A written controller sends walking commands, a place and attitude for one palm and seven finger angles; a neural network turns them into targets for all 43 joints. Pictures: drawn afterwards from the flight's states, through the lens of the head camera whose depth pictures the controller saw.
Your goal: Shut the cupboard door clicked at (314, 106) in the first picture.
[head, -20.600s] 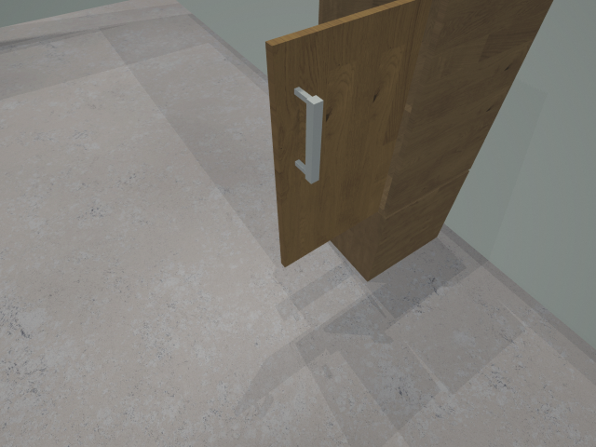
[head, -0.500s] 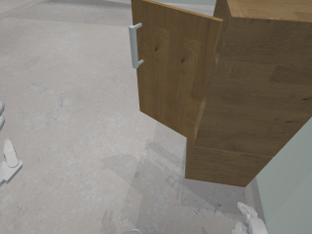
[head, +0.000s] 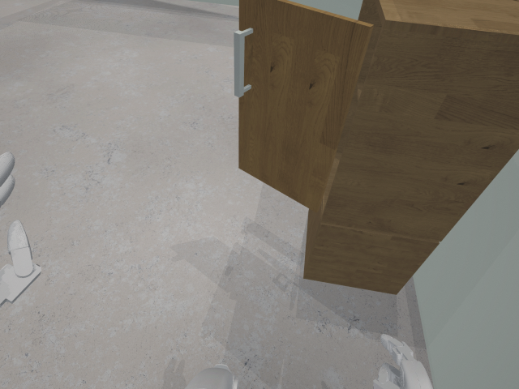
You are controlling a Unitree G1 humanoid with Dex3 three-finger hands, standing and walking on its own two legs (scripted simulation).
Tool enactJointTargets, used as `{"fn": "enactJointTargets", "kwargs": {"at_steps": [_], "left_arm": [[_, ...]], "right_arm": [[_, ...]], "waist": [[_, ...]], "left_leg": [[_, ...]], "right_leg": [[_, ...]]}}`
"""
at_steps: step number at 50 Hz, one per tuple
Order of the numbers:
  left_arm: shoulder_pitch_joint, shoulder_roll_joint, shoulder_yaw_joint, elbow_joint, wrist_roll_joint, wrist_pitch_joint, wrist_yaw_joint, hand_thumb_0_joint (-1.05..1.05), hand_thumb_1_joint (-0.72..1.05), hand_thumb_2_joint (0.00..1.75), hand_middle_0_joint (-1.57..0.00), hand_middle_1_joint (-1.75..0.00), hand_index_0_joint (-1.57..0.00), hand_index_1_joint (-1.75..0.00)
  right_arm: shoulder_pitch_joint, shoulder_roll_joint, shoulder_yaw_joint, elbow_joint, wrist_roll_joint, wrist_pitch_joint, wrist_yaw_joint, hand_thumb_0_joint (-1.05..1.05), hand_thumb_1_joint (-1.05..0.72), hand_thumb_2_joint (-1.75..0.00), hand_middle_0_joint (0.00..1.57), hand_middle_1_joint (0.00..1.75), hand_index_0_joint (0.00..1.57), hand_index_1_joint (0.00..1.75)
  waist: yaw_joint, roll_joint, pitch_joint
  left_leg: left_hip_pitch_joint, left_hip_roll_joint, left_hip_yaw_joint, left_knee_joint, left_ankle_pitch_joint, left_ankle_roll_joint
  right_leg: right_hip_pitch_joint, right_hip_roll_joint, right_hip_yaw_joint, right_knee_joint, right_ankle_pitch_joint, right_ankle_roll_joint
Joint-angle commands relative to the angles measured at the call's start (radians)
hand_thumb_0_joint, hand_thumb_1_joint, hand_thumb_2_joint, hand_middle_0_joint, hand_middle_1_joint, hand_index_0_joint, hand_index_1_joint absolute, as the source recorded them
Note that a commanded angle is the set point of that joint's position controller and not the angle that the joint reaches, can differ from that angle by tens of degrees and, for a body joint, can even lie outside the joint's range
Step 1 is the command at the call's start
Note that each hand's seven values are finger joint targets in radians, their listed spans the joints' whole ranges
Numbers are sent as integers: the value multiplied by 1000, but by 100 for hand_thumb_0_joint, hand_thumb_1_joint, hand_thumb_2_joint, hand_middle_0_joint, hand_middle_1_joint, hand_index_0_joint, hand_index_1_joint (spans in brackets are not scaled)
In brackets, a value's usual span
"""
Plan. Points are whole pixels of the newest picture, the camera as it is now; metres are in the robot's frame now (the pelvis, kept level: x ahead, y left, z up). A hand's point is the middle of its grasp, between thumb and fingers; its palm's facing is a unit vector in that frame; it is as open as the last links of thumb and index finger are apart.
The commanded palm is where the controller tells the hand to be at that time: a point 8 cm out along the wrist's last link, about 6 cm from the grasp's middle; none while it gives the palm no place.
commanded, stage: stop stepping back and stand still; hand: left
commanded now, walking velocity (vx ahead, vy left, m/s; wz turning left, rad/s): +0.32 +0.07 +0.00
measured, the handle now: (243, 63) +0.88 +0.16 +0.09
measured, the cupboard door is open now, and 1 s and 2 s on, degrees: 62 62 62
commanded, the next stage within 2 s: let the arm hang, fingers relaxed in 1.14 s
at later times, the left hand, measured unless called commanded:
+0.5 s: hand out of the picture +0.11 +0.27 +0.18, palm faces +0.40 -0.79 -0.46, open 7.4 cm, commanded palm +0.06 +0.31 +0.19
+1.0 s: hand out of the picture +0.15 +0.29 +0.18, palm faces +0.39 -0.77 -0.50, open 7.4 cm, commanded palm +0.09 +0.33 +0.19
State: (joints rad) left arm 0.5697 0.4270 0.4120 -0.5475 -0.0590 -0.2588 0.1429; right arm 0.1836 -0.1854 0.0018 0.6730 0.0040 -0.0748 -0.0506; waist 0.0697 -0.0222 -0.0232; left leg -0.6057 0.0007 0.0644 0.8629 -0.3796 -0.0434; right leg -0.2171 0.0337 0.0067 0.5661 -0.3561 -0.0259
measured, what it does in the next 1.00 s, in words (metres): steps on the spot: left foot, then right foot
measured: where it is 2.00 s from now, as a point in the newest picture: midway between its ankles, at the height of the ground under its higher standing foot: outside the picture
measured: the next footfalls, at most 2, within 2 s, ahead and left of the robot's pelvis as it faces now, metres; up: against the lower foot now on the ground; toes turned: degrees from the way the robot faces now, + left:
left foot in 0.12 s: +0.03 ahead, +0.13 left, +0.00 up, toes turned +1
right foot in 0.40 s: -0.12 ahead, -0.05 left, +0.00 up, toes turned -5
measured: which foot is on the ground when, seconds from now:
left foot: up 0.00-0.10, down 0.12-0.44, up 0.46-0.70, down 0.72-1.00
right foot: down 0.00-0.20, up 0.22-0.38, down 0.40-1.00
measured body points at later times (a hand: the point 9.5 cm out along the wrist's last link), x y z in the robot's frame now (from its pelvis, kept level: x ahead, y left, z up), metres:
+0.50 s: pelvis -0.10 +0.02 +0.01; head -0.10 +0.02 +0.46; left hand +0.08 +0.31 +0.21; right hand +0.02 -0.23 -0.10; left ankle -0.03 +0.13 -0.71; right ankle -0.16 -0.05 -0.73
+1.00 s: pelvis -0.07 +0.04 +0.00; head -0.05 +0.04 +0.45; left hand +0.12 +0.33 +0.21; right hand +0.10 -0.18 -0.09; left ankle -0.03 +0.15 -0.73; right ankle -0.16 -0.05 -0.73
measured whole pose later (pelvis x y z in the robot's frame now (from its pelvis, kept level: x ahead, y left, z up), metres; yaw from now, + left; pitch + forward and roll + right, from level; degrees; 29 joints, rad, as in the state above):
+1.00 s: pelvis -0.07 +0.04 +0.00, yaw -3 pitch +2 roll +0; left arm 0.57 0.43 0.45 -0.51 -0.06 -0.21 0.16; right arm 0.18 -0.17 0.03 0.61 0.01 -0.08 -0.05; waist 0.01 0.00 0.00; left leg -0.35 0.04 0.10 0.53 -0.21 0.01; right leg -0.14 0.03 -0.03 0.48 -0.38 -0.04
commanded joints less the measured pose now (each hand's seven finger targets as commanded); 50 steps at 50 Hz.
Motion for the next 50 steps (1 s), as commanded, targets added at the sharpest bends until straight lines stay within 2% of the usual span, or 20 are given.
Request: {"fn": "enactJointTargets", "kwargs": {"at_steps": [1,4,6,8,10,12,17,19,21,22,23,27,30,34,36,38,40,43,47,50], "left_arm": [[-200,208,119,-77,8,3,39,0,90,90,-20,-30,-20,-30],[-268,169,82,-66,8,21,47,0,90,90,-20,-30,-20,-30],[-240,184,100,-147,11,10,49,0,90,90,-20,-30,-20,-30],[-126,188,131,-124,3,12,44,0,90,90,-20,-30,-20,-30],[-81,222,182,-215,-14,20,26,0,90,90,-20,-30,-20,-30],[-76,175,154,-230,-1,12,32,0,90,90,-20,-30,-20,-30],[-11,156,125,-182,12,31,44,0,90,90,-20,-30,-20,-30],[-22,185,149,-161,8,41,50,0,90,90,-20,-30,-20,-30],[-45,193,151,-141,2,44,52,0,90,90,-20,-30,-20,-30],[-71,215,163,-143,-3,38,58,0,90,90,-20,-30,-20,-30],[-65,172,135,-80,-10,43,59,0,90,90,-20,-30,-20,-30],[-107,165,113,-27,11,18,58,0,90,90,-20,-30,-20,-30],[-235,177,86,-73,23,-4,57,0,90,90,-20,-30,-20,-30],[-204,168,80,-98,20,-9,58,0,90,90,-20,-30,-20,-30],[-154,180,109,-146,13,-18,54,0,90,90,-20,-30,-20,-30],[-142,190,139,-197,8,-26,56,0,90,90,-20,-30,-20,-30],[-89,215,177,-172,6,-21,43,0,90,90,-20,-30,-20,-30],[-75,183,162,-159,6,-16,41,0,90,90,-20,-30,-20,-30],[-4,157,145,-113,-9,1,39,0,90,90,-20,-30,-20,-30],[-3,165,144,-91,-8,27,38,0,90,90,-20,-30,-20,-30]], "right_arm": [[-107,-104,-19,-170,-5,-31,-49,0,-90,-90,20,30,20,30],[-44,-134,-29,-161,4,-41,-64,0,-90,-90,20,30,20,30],[-38,-167,-44,-197,10,-63,-64,0,-90,-90,20,30,20,30],[-31,-165,-50,-222,21,-74,-52,0,-90,-90,20,30,20,30],[-54,-145,-35,-215,4,-80,-42,0,-90,-90,20,30,20,30],[-70,-145,-30,-215,3,-80,-31,0,-90,-90,20,30,20,30],[-47,-146,-38,-207,-6,-65,-26,0,-90,-90,20,30,20,30],[-37,-142,-41,-200,-12,-43,-30,0,-90,-90,20,30,20,30],[-21,-128,-42,-187,-20,-24,-28,0,-90,-90,20,30,20,30],[-18,-135,-42,-179,-19,-18,-25,0,-90,-90,20,30,20,30],[-27,-132,-51,-172,1,-21,-22,0,-90,-90,20,30,20,30],[-46,-133,-37,-164,-1,-25,-29,0,-90,-90,20,30,20,30],[-75,-135,-38,-159,-3,-39,-40,0,-90,-90,20,30,20,30],[-54,-137,-43,-159,-9,-58,-43,0,-90,-90,20,30,20,30],[-39,-157,-56,-168,-5,-63,-43,0,-90,-90,20,30,20,30],[-39,-168,-55,-194,4,-60,-35,0,-90,-90,20,30,20,30],[-54,-141,-38,-180,-11,-69,-33,0,-90,-90,20,30,20,30],[-52,-138,-31,-184,5,-71,-29,0,-90,-90,20,30,20,30],[-29,-131,-40,-182,11,-47,-15,0,-90,-90,20,30,20,30],[-36,-133,-38,-193,15,-29,-19,0,-90,-90,20,30,20,30]], "waist": [[-72,-85,12],[-86,61,-54],[-61,188,-119],[-64,88,-142],[-70,260,-104],[-78,271,-38],[-90,238,-32],[-92,172,-53],[-92,-3,-53],[-85,-70,-44],[-69,-158,-50],[-72,-69,40],[-65,-63,104],[-65,-11,89],[-76,126,24],[-69,221,-53],[-63,281,-29],[-73,139,0],[-84,-32,-146],[-82,-33,-193]], "left_leg": [[181,37,-65,-65,-14,10],[389,25,-33,-410,220,42],[465,200,-209,-469,450,99],[440,195,-193,-481,444,101],[317,214,-272,-657,77,80],[152,247,-297,-762,-329,97],[169,165,-173,-669,-324,63],[191,132,-139,-534,-222,63],[157,65,-52,-225,-9,50],[76,49,-17,-107,66,45],[-5,27,-38,0,-5,38],[-42,55,-38,25,35,38],[128,50,6,-121,68,56],[353,25,37,-320,156,71],[488,91,-82,-420,221,106],[545,225,-289,-453,388,177],[430,247,-314,-544,243,172],[305,187,-187,-525,67,116],[392,93,-42,-317,412,69],[442,91,-20,-323,528,73]], "right_leg": [[-114,-281,200,-135,664,-111],[-80,-169,128,-58,481,-29],[-95,-57,65,2,218,34],[-31,-8,20,-27,201,38],[-4,5,-22,35,21,55],[54,9,-19,89,-8,54],[114,36,-96,-110,-61,2],[118,-22,-24,-188,-87,-45],[82,-207,244,-299,-103,-138],[124,-303,340,-329,37,-178],[171,-324,368,-320,115,-186],[151,-300,240,-269,326,-171],[-2,-277,180,-296,190,-145],[-78,-210,107,-242,84,-91],[-105,-138,48,-64,191,-23],[-139,-35,-17,79,148,52],[-85,-38,-17,49,-34,33],[28,-47,-7,-135,80,27],[91,-142,120,-154,558,10],[110,-136,83,-105,747,34]]}}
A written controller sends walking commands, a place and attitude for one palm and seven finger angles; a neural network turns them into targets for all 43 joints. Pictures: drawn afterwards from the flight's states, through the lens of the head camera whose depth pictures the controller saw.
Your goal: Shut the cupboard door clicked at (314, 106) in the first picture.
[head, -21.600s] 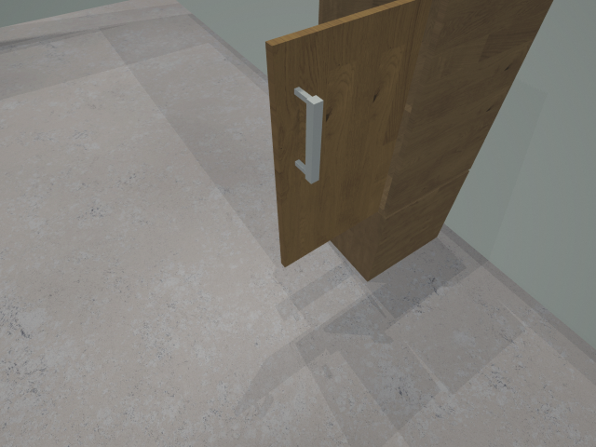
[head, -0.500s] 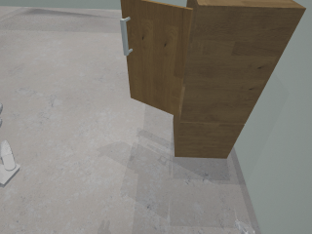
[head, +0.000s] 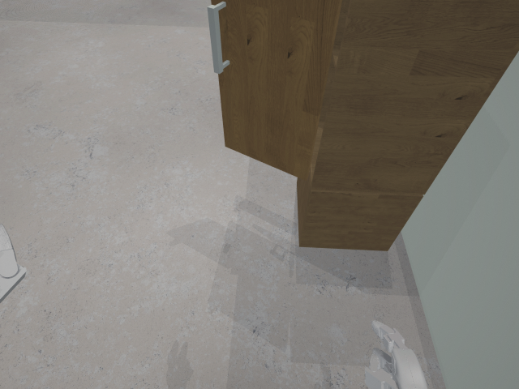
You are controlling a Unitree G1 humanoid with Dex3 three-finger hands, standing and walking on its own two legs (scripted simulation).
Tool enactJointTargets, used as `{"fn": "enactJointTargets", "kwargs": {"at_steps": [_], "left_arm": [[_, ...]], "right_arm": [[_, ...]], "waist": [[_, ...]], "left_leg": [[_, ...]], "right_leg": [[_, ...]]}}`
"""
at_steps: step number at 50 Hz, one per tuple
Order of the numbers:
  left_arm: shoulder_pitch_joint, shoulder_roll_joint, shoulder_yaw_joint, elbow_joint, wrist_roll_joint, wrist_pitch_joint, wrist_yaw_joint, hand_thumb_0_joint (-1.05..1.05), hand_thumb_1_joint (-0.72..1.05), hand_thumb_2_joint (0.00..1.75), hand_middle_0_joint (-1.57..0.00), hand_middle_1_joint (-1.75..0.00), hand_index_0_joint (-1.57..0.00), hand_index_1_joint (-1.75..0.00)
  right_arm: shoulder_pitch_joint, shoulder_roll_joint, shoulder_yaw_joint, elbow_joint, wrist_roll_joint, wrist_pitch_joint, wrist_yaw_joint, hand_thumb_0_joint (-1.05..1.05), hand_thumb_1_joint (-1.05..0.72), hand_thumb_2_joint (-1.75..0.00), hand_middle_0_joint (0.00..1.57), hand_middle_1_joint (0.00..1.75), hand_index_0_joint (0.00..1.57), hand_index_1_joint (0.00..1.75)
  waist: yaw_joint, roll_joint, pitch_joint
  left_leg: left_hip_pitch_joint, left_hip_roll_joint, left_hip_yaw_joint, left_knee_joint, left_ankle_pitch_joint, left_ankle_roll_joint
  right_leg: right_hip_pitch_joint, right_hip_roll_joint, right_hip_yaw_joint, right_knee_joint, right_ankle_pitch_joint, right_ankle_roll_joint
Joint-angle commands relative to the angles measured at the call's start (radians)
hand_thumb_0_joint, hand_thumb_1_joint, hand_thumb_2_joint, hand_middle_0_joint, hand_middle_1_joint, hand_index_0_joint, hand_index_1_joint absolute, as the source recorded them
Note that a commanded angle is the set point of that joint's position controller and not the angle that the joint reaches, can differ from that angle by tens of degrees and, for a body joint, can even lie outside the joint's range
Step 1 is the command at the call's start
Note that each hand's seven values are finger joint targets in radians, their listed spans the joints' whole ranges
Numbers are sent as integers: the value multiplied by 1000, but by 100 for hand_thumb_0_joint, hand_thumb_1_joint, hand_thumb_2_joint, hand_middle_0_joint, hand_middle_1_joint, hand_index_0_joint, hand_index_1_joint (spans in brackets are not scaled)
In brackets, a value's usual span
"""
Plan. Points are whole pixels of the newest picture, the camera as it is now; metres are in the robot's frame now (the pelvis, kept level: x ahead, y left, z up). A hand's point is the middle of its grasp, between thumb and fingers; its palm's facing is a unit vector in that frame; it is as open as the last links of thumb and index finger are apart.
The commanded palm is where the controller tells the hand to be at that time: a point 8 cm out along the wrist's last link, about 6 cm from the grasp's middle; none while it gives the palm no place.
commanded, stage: stop stepping back and stand still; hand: left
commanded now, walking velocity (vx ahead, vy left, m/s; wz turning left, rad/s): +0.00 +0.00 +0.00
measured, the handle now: (220, 38) +0.94 +0.17 +0.09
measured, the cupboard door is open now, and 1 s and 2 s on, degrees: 62 62 62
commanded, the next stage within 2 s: let the arm hang, fingers relaxed in 0.14 s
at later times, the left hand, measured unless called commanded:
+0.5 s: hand out of the picture +0.08 +0.21 -0.14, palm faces -0.03 -0.98 -0.22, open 7.4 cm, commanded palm none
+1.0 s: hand out of the picture -0.09 +0.21 -0.16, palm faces +0.04 -0.97 -0.25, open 7.4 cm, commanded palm none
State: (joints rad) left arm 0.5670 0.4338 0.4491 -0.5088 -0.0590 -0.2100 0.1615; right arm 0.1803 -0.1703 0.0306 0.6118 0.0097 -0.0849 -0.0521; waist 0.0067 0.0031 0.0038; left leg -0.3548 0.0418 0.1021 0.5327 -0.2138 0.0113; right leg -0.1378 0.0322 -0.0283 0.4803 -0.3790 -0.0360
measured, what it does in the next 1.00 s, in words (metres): stands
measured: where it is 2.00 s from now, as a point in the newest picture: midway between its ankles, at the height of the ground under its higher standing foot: outside the picture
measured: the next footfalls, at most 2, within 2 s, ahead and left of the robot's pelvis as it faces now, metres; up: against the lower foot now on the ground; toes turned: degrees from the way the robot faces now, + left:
none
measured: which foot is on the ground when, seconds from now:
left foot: down 0.00-1.00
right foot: down 0.00-1.00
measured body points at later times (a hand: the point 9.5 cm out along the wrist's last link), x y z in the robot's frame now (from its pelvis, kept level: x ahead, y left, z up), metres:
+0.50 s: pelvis -0.03 +0.02 -0.01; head -0.01 +0.02 +0.44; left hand +0.08 +0.26 -0.12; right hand +0.09 -0.24 -0.12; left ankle +0.04 +0.11 -0.73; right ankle -0.08 -0.09 -0.73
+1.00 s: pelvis -0.03 +0.02 +0.01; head -0.03 +0.01 +0.46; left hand -0.09 +0.26 -0.14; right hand -0.02 -0.21 -0.16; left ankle +0.04 +0.11 -0.73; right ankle -0.08 -0.09 -0.73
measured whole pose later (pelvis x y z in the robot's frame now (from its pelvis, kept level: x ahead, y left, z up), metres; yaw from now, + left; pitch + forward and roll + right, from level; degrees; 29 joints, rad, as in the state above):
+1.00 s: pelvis -0.03 +0.02 +0.01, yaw +1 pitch -2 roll +0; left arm 0.39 0.18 0.00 1.15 0.01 0.01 0.03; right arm 0.27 -0.19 -0.01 1.10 -0.01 0.03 -0.02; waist 0.00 0.04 0.03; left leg -0.26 0.01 0.10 0.41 -0.11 0.04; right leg -0.07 0.00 -0.04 0.41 -0.31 -0.01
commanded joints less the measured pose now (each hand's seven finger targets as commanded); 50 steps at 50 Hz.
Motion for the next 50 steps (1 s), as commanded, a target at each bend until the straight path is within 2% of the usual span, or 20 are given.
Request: {"fn": "enactJointTargets", "kwargs": {"at_steps": [1,4,5,8,10,11,12,13,14,16,20,23,25,29,31,34,36,38,42,50], "left_arm": [[-1,147,91,-123,-8,-15,17,0,90,90,-20,-30,-20,-30],[-45,163,87,-152,-3,-7,18,0,90,90,-20,-30,-20,-30],[-67,191,102,-173,0,-5,20,0,90,90,-20,-30,-20,-30],[-68,179,87,-189,1,-3,21,0,90,90,-20,-30,-20,-30],[-65,205,112,-210,4,-6,25,0,90,90,-20,-30,-20,-30],[-56,178,89,-204,1,-6,24,0,90,90,-20,-30,-20,-30],[-132,-8,-363,527,52,153,-107,0,90,90,-20,-30,-20,-30],[-127,-28,-345,587,66,222,-134,0,90,90,-20,-30,-20,-30],[-130,-48,-351,593,66,241,-144,0,90,90,-20,-30,-20,-30],[-183,-51,-364,694,72,229,-157,0,90,90,-20,-30,-20,-30],[-274,-14,-386,913,77,219,-158,0,90,90,-20,-30,-20,-30],[-277,-42,-413,1078,70,221,-146,0,90,90,-20,-30,-20,-30],[-269,-46,-420,1170,69,220,-141,0,90,90,-20,-30,-20,-30],[-212,-93,-415,1338,67,217,-137,0,90,90,-20,-30,-20,-30],[-190,-97,-418,1406,67,218,-138,0,90,90,-20,-30,-20,-30],[-171,-108,-424,1483,68,216,-139,0,90,90,-20,-30,-20,-30],[-160,-117,-428,1524,70,214,-138,0,90,90,-20,-30,-20,-30],[-150,-127,-432,1558,71,210,-136,0,90,90,-20,-30,-20,-30],[-136,-138,-434,1604,70,204,-131,0,90,90,-20,-30,-20,-30],[-126,-142,-435,1636,72,201,-123,0,90,90,-20,-30,-20,-30]], "right_arm": [[-35,-141,-61,-134,9,-11,-20,0,-90,-90,20,30,20,30],[-46,-141,-57,-145,8,3,-29,0,-90,-90,20,30,20,30],[-55,-144,-56,-145,8,4,-31,0,-90,-90,20,30,20,30],[-60,-133,-49,-153,8,10,-34,0,-90,-90,20,30,20,30],[-64,-135,-50,-153,6,10,-35,0,-90,-90,20,30,20,30],[-61,-128,-47,-152,7,11,-33,0,-90,-90,20,30,20,30],[-131,-318,-80,-43,37,-43,49,0,-90,-90,20,30,20,30],[-49,-294,-101,7,7,-15,57,0,-90,-90,20,30,20,30],[-32,-283,-90,7,3,2,54,0,-90,-90,20,30,20,30],[-25,-275,-68,12,-8,31,53,0,-90,-90,20,30,20,30],[-36,-284,-55,38,-25,57,47,0,-90,-90,20,30,20,30],[-5,-244,-42,101,-33,76,46,0,-90,-90,20,30,20,30],[9,-238,-38,144,-34,84,46,0,-90,-90,20,30,20,30],[40,-185,-40,237,-32,92,36,0,-90,-90,20,30,20,30],[59,-180,-44,275,-28,98,31,0,-90,-90,20,30,20,30],[83,-176,-53,325,-25,103,26,0,-90,-90,20,30,20,30],[103,-179,-60,349,-22,104,22,0,-90,-90,20,30,20,30],[115,-175,-64,378,-21,106,21,0,-90,-90,20,30,20,30],[131,-164,-66,419,-20,104,20,0,-90,-90,20,30,20,30],[131,-145,-64,462,-18,100,21,0,-90,-90,20,30,20,30]], "waist": [[-21,-42,-216],[-18,-2,-221],[-17,10,-214],[-16,19,-176],[-14,63,-164],[-17,61,-150],[-45,60,-29],[-32,71,-92],[-28,104,-57],[-6,57,-42],[-7,-153,-26],[-17,-98,-52],[-19,6,-68],[-14,166,-47],[-12,178,-21],[-16,137,35],[-18,62,58],[-20,5,77],[-24,-46,74],[-17,-43,117]], "left_leg": [[217,54,-57,1,398,24],[262,66,-60,0,464,33],[249,67,-67,1,451,29],[220,59,-69,-5,398,25],[203,58,-76,-7,355,19],[196,55,-78,-9,339,17],[121,74,-93,109,458,21],[151,93,-99,80,360,19],[121,110,-112,47,277,24],[18,135,-191,-27,176,57],[32,91,-203,-31,175,43],[109,66,-176,-37,198,32],[149,66,-177,-63,214,26],[160,64,-180,-128,90,27],[153,68,-190,-157,22,28],[145,71,-195,-201,-78,28],[154,80,-200,-213,-98,32],[170,77,-191,-211,-93,32],[205,79,-175,-209,-62,33],[201,77,-148,-210,-17,31]], "right_leg": [[10,-124,101,-11,774,50],[-17,-102,70,-9,734,62],[-17,-108,70,-19,708,60],[-25,-109,75,-48,641,51],[-34,-119,84,-69,587,45],[-39,-119,85,-76,562,39],[-131,-176,-7,57,616,8],[-158,-155,47,36,435,7],[-184,-140,24,26,262,18],[-150,-99,0,49,77,20],[-114,-120,48,-22,101,-11],[-103,-142,78,-52,138,-18],[-82,-135,79,-65,136,-14],[-58,-122,69,-113,98,-18],[-57,-118,62,-138,78,-23],[-82,-110,60,-164,49,-27],[-99,-110,60,-180,38,-27],[-122,-111,67,-194,24,-27],[-142,-117,71,-205,11,-27],[-156,-122,81,-212,32,-20]]}}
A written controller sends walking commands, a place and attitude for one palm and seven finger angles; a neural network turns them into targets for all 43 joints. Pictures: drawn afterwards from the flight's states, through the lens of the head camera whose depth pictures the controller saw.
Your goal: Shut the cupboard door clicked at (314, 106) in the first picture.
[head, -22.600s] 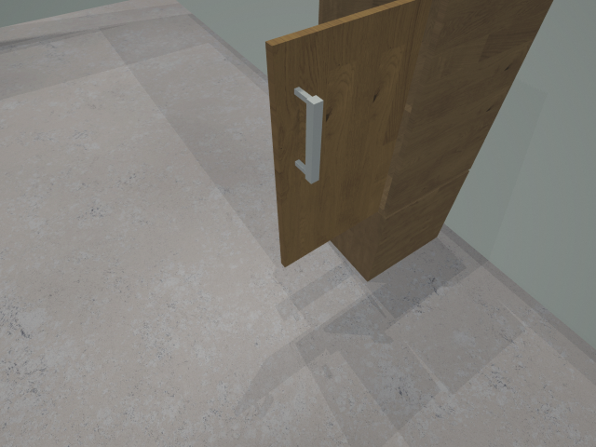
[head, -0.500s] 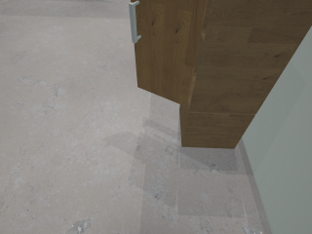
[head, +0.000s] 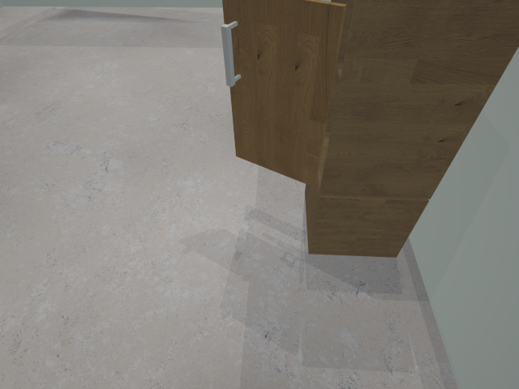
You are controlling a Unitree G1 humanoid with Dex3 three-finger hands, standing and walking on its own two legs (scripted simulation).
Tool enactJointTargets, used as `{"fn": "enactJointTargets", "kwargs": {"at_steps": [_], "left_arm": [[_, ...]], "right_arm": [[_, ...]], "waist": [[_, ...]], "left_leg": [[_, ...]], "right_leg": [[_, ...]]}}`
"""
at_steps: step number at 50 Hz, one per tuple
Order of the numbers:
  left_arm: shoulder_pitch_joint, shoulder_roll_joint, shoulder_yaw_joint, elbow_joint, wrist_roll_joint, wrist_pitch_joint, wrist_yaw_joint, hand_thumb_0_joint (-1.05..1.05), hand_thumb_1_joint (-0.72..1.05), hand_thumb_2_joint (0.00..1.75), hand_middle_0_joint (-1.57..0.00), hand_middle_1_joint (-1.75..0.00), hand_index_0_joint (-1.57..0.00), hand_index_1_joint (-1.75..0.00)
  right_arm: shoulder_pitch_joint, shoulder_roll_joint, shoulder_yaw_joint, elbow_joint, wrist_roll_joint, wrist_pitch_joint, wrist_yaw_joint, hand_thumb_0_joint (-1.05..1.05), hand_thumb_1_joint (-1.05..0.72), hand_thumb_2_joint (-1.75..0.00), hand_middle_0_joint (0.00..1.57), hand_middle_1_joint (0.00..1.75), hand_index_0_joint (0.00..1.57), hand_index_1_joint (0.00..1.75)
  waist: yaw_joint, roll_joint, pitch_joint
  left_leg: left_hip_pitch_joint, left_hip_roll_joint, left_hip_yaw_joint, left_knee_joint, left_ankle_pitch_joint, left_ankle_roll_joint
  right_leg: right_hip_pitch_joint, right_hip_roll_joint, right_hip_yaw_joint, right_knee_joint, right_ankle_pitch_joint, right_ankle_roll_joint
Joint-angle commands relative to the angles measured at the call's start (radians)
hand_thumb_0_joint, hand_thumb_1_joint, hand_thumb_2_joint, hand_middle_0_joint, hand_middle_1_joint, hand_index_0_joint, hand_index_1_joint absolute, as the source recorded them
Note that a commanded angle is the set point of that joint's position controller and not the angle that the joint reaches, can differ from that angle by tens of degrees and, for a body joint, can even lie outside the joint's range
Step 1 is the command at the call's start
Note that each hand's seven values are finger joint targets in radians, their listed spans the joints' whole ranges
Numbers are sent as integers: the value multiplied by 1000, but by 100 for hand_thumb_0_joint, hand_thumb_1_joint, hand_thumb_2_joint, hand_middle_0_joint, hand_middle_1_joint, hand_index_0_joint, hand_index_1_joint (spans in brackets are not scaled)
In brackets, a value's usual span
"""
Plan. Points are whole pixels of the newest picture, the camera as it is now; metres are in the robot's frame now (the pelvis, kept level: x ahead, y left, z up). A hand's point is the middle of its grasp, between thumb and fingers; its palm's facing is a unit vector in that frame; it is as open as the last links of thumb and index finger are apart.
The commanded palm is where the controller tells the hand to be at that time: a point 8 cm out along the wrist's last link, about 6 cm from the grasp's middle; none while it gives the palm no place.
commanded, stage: let the arm hang, fingers relaxed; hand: left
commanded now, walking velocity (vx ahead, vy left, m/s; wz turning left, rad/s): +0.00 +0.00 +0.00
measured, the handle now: (232, 54) +0.97 +0.14 +0.08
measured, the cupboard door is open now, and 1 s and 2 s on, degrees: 62 62 62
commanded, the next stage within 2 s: look to check the result in 0.34 s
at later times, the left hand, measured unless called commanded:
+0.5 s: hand out of the picture +0.01 +0.15 -0.18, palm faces +0.02 -0.98 -0.19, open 7.4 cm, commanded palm none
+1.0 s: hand out of the picture +0.01 +0.14 -0.18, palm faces +0.03 -0.98 -0.19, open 7.4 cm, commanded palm none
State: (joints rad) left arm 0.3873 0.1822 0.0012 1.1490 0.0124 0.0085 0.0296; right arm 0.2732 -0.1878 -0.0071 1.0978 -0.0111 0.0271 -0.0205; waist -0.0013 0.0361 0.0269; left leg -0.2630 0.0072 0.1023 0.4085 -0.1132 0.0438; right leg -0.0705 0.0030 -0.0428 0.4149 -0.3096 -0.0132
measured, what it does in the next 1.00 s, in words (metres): stands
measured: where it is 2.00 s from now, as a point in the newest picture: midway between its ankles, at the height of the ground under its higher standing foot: outside the picture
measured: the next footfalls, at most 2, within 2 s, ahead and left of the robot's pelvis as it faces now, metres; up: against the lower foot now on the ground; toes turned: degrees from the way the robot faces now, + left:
right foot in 1.80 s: +0.13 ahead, -0.15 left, +0.00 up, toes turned +22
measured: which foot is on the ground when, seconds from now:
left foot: down 0.00-1.00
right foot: down 0.00-1.00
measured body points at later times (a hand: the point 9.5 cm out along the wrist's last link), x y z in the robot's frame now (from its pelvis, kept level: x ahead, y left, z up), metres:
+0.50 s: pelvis +0.02 -0.02 +0.00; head +0.03 -0.02 +0.45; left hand +0.01 +0.20 -0.16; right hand +0.00 -0.24 -0.16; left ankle +0.07 +0.09 -0.74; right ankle -0.05 -0.11 -0.74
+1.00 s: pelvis +0.04 -0.03 +0.00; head +0.06 -0.03 +0.45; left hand +0.01 +0.19 -0.16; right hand +0.05 -0.25 -0.16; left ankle +0.07 +0.09 -0.74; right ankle -0.05 -0.11 -0.74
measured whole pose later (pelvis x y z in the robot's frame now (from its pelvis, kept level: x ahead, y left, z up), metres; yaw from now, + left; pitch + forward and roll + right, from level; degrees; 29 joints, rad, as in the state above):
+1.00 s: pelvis +0.04 -0.03 +0.00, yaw -1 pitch -1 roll +1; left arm 0.33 0.13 0.00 1.15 0.01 -0.01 0.04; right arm 0.24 -0.16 0.00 1.12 -0.01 0.01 -0.04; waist 0.00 0.00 0.04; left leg -0.22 0.03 0.10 0.42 -0.18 0.00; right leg 0.00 0.03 -0.04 0.35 -0.33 -0.04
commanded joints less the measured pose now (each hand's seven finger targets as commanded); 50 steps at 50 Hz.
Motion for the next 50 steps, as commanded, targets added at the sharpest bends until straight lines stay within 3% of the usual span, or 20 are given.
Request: {"fn": "enactJointTargets", "kwargs": {"at_steps": [1,11,20,38,50], "left_arm": [[48,103,12,-20,0,-18,9,0,90,90,-20,-30,-20,-30],[22,84,13,-22,-2,-22,13,0,90,90,-20,-30,-20,-30],[9,72,17,-23,-5,-25,17,0,90,90,-20,-30,-20,-30],[36,56,14,-10,-5,-26,23,0,90,90,-20,-30,-20,-30],[43,62,18,-12,-4,-25,24,0,90,90,-20,-30,-20,-30]], "right_arm": [[35,-117,-25,-20,1,-13,-11,0,-90,-90,20,30,20,30],[41,-82,-18,-8,-2,-18,-13,0,-90,-90,20,30,20,30],[55,-80,-14,-1,1,-26,-20,0,-90,-90,20,30,20,30],[49,-69,-12,7,1,-21,-24,0,-90,-90,20,30,20,30],[31,-76,-12,1,3,-22,-26,0,-90,-90,20,30,20,30]], "waist": [[-12,-73,95],[-10,-17,97],[-7,-23,49],[-11,-63,55],[-7,-45,48]], "left_leg": [[113,111,-144,-84,-103,-1],[103,106,-126,-67,-33,-11],[122,112,-124,-39,84,-9],[148,114,-106,-19,120,-6],[163,114,-100,-8,145,-5]], "right_leg": [[-224,-97,97,-147,-27,-43],[-185,-101,105,-154,49,-39],[-116,-100,92,-145,172,-33],[-102,-101,91,-140,273,-22],[-86,-103,90,-140,323,-18]]}}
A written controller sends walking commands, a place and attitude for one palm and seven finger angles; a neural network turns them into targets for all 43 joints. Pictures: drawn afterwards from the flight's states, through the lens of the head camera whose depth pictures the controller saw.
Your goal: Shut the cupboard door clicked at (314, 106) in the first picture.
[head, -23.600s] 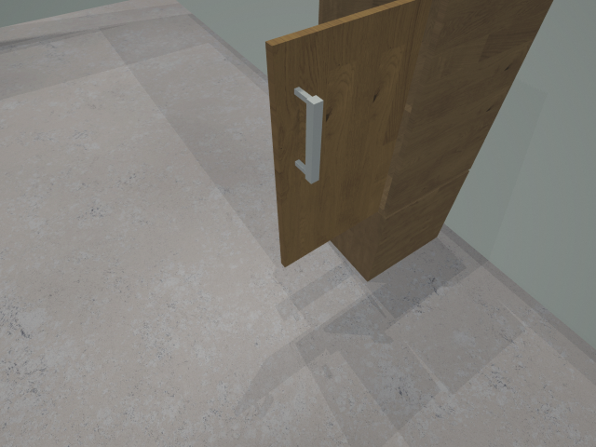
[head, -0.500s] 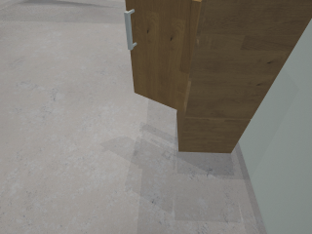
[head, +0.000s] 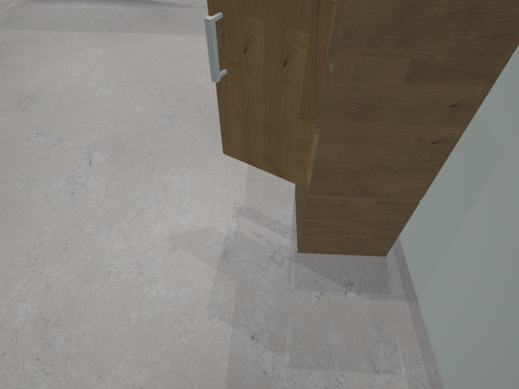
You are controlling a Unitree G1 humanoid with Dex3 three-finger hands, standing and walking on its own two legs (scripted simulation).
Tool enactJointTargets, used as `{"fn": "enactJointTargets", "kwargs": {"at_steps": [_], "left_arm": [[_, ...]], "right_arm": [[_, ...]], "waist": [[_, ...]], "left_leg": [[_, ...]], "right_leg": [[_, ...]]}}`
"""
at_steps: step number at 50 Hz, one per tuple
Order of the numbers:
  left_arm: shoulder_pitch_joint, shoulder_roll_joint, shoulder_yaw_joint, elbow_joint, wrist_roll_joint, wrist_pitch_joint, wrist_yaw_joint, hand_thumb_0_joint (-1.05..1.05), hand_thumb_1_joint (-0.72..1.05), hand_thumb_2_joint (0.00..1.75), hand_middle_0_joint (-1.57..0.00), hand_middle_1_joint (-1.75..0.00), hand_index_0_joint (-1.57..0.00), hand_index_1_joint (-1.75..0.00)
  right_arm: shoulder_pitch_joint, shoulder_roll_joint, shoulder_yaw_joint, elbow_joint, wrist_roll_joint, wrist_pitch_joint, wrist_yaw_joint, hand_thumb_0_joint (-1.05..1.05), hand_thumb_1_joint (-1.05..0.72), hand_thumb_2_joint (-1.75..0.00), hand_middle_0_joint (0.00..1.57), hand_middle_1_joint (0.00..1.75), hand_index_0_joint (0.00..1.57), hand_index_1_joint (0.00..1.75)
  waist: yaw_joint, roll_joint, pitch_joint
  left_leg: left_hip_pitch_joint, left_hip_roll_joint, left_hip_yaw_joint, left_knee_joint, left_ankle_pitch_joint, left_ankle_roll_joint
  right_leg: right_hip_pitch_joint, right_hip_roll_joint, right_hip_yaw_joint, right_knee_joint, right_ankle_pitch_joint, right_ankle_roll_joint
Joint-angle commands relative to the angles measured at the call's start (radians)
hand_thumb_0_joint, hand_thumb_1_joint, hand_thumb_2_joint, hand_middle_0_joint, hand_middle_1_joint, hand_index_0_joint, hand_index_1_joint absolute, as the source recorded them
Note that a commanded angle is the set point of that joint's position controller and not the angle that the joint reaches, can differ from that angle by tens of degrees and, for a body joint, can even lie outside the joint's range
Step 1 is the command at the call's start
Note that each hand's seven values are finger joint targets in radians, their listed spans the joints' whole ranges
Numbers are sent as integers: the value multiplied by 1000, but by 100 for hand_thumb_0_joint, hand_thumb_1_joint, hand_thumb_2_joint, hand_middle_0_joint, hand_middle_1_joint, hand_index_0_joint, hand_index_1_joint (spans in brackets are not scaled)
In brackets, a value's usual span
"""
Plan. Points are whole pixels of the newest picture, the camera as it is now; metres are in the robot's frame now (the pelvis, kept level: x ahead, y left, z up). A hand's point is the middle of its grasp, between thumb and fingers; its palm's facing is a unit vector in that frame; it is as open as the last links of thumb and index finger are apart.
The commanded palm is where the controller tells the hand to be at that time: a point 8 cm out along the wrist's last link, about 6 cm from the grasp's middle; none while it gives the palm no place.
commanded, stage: walk to a spot facing it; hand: left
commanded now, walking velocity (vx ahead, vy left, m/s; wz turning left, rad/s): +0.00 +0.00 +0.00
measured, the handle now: (217, 48) +0.93 +0.17 +0.08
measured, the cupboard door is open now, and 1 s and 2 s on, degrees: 62 62 62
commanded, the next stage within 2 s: none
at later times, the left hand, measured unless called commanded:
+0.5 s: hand out of the picture +0.00 +0.22 -0.20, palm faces +0.22 -0.95 -0.24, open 7.4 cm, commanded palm none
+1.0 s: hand out of the picture +0.01 +0.18 -0.16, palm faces +0.47 -0.83 -0.30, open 7.4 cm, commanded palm none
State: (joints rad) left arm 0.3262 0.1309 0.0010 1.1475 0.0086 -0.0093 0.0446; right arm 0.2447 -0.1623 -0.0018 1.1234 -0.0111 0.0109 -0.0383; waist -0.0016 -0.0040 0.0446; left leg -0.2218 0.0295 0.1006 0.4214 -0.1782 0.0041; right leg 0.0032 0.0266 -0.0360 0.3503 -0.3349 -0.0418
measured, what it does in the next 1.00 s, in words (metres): steps on the spot, turning left: right foot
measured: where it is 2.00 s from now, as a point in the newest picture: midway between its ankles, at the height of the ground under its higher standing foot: outside the picture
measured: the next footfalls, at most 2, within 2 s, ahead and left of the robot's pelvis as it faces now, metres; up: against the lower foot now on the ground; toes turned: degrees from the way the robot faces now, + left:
right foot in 0.80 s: +0.09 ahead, -0.13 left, +0.00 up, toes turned +23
left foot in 1.14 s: +0.00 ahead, +0.11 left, +0.00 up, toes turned +42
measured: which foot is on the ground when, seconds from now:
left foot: down 0.00-0.80, up 0.82-1.00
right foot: down 0.00-0.40, up 0.42-0.78, down 0.80-1.00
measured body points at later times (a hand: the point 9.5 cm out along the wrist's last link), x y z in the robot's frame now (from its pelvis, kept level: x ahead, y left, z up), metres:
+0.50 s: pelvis +0.00 +0.02 -0.02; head +0.05 +0.04 +0.42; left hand -0.01 +0.27 -0.18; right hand +0.08 -0.22 -0.17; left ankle +0.02 +0.12 -0.74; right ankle -0.05 -0.10 -0.68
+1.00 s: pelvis +0.04 -0.03 +0.00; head +0.11 -0.02 +0.44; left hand -0.01 +0.23 -0.14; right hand +0.24 -0.23 -0.16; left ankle -0.04 +0.08 -0.67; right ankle +0.06 -0.14 -0.74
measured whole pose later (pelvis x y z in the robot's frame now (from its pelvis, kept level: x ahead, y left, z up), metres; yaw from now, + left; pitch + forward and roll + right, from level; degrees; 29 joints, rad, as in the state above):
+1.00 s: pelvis +0.04 -0.03 +0.00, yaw +31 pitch +1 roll +2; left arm 0.19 0.19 0.04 0.87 0.03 0.02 0.03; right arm 0.16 -0.27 -0.09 0.89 -0.02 0.08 0.03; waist -0.04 0.02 0.13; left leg -0.50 0.00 0.01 1.04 -0.45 -0.06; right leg -0.21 -0.09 -0.12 0.55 -0.35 0.00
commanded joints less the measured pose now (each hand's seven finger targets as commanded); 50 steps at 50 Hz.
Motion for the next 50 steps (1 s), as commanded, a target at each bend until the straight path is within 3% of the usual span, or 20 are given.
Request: {"fn": "enactJointTargets", "kwargs": {"at_steps": [1,9,14,16,18,19,20,21,22,23,25,30,34,37,38,40,42,44,46,50], "left_arm": [[99,113,17,-10,0,-7,9,0,90,90,-20,-30,-20,-30],[101,149,57,-54,3,13,15,0,90,90,-20,-30,-20,-30],[60,190,80,-112,25,15,17,0,90,90,-20,-30,-20,-30],[-4,217,90,-145,26,13,15,0,90,90,-20,-30,-20,-30],[-31,240,97,-172,14,10,9,0,90,90,-20,-30,-20,-30],[-28,231,100,-191,2,12,4,0,90,90,-20,-30,-20,-30],[-13,172,88,-223,-11,15,-3,0,90,90,-20,-30,-20,-30],[-79,173,79,-257,-5,21,1,0,90,90,-20,-30,-20,-30],[-94,178,86,-269,2,30,2,0,90,90,-20,-30,-20,-30],[-137,173,93,-273,5,35,-3,0,90,90,-20,-30,-20,-30],[-153,177,96,-275,14,42,-17,0,90,90,-20,-30,-20,-30],[-147,159,87,-298,15,36,-24,0,90,90,-20,-30,-20,-30],[-159,165,85,-332,14,36,-22,0,90,90,-20,-30,-20,-30],[-79,193,92,-330,8,28,-17,0,90,90,-20,-30,-20,-30],[-37,224,100,-325,11,21,-14,0,90,90,-20,-30,-20,-30],[-64,370,121,-348,32,9,-3,0,90,90,-20,-30,-20,-30],[-169,279,98,-369,25,6,4,0,90,90,-20,-30,-20,-30],[-202,243,86,-372,19,4,5,0,90,90,-20,-30,-20,-30],[-163,250,92,-365,22,0,7,0,90,90,-20,-30,-20,-30],[-44,286,107,-328,22,4,3,0,90,90,-20,-30,-20,-30]], "right_arm": [[61,-99,-16,-23,2,-6,-9,0,-90,-90,20,30,20,30],[36,-89,-28,-66,-3,17,0,0,-90,-90,20,30,20,30],[-43,-86,-54,-149,-5,40,15,0,-90,-90,20,30,20,30],[-35,-85,-54,-170,-3,40,21,0,-90,-90,20,30,20,30],[70,-99,-56,-157,-11,34,27,0,-90,-90,20,30,20,30],[152,-144,-65,-143,-18,25,26,0,-90,-90,20,30,20,30],[190,-227,-82,-143,-22,16,23,0,-90,-90,20,30,20,30],[199,-257,-85,-137,-14,22,16,0,-90,-90,20,30,20,30],[147,-262,-89,-153,-18,25,17,0,-90,-90,20,30,20,30],[82,-252,-88,-188,-20,20,15,0,-90,-90,20,30,20,30],[3,-234,-78,-216,-28,19,13,0,-90,-90,20,30,20,30],[0,-262,-95,-231,-25,17,14,0,-90,-90,20,30,20,30],[-5,-267,-108,-246,-27,28,24,0,-90,-90,20,30,20,30],[-58,-250,-115,-278,-17,35,28,0,-90,-90,20,30,20,30],[-81,-226,-114,-290,-9,36,31,0,-90,-90,20,30,20,30],[-74,-146,-108,-320,-2,31,39,0,-90,-90,20,30,20,30],[-33,-159,-114,-300,-18,44,51,0,-90,-90,20,30,20,30],[-42,-160,-107,-292,-14,49,58,0,-90,-90,20,30,20,30],[-72,-146,-95,-314,-6,47,66,0,-90,-90,20,30,20,30],[-170,-130,-74,-340,-2,40,71,0,-90,-90,20,30,20,30]], "waist": [[-10,-3,30],[8,-64,47],[16,-149,109],[-18,-111,120],[-65,-81,39],[-94,55,-19],[-84,348,-51],[-91,265,-86],[-71,160,-57],[-62,164,4],[-29,116,42],[-24,76,-62],[-30,161,-88],[16,181,-121],[43,114,-118],[51,-262,-76],[-23,-100,-25],[-47,-156,-23],[-29,-194,-35],[36,-203,-65]], "left_leg": [[118,91,-97,-21,214,33],[-64,36,-82,137,171,21],[-293,14,-66,518,-338,1],[-258,28,-50,406,-327,-1],[-94,-14,-7,203,-90,10],[53,42,-125,84,236,56],[162,288,-502,9,646,209],[119,353,-591,-69,605,269],[27,337,-551,-118,208,248],[-89,305,-558,-161,-40,214],[-166,232,-513,-192,-209,163],[-44,176,-458,-132,-42,167],[-30,144,-469,-97,44,152],[-112,91,-454,-16,82,111],[-209,40,-421,38,-27,68],[-428,-145,-176,532,-402,-51],[-395,-60,-213,795,-334,-35],[-404,-18,-159,829,-272,-59],[-388,-15,-107,710,-267,-67],[-318,-22,-23,440,-268,-58]], "right_leg": [[-153,-128,83,-73,359,11],[-92,-204,47,29,453,-20],[-54,-388,89,45,768,-158],[-64,-378,28,117,828,-140],[-86,-307,-71,325,844,-55],[-213,-238,-117,511,636,8],[-442,-89,-129,778,-36,80],[-451,-64,4,857,-326,63],[-430,-96,47,849,-306,53],[-455,-117,53,834,-238,55],[-453,-109,59,797,-123,66],[-446,-63,32,590,-98,89],[-398,-29,19,454,-89,95],[-203,-8,12,212,24,93],[-92,-44,34,66,87,85],[-98,-494,491,-127,105,-100],[-231,-435,300,-65,199,-127],[-169,-354,155,32,482,-109],[-89,-332,49,79,668,-84],[29,-339,-2,136,802,-64]]}}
